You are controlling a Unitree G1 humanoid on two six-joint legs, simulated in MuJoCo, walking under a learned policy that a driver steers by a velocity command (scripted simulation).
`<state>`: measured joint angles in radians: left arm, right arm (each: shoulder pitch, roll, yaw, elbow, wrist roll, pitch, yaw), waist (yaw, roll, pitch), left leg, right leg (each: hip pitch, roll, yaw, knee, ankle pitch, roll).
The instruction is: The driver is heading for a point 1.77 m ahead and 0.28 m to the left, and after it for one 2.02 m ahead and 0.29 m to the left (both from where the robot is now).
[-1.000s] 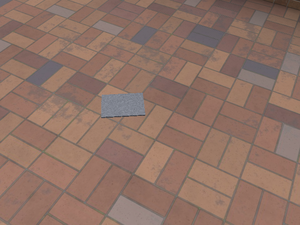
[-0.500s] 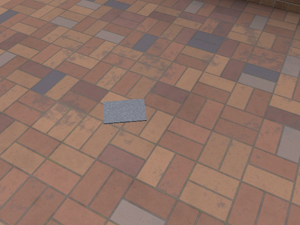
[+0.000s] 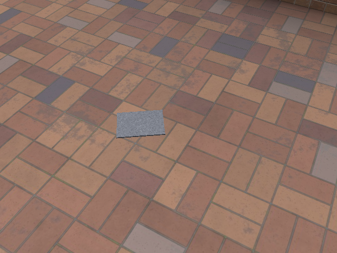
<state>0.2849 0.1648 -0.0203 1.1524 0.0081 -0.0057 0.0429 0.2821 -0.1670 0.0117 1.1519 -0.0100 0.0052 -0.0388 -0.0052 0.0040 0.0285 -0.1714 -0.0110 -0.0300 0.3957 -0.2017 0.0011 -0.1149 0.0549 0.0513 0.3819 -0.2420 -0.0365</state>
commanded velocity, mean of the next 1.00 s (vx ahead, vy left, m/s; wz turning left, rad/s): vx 0.28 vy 0.00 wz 0.00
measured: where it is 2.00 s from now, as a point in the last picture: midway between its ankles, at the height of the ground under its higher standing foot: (160, 177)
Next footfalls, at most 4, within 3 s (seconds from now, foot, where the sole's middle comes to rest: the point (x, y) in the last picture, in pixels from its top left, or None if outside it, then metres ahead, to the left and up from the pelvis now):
0.96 right None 0.43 -0.02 -0.78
1.50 left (147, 203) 0.74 0.12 -0.78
2.04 right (165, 141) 1.09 0.05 -0.78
2.58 left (116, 113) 1.29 0.32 -0.78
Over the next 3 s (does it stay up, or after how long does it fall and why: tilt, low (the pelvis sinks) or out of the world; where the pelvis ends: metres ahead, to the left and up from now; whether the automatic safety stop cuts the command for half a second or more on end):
stays up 1.36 0.26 0.00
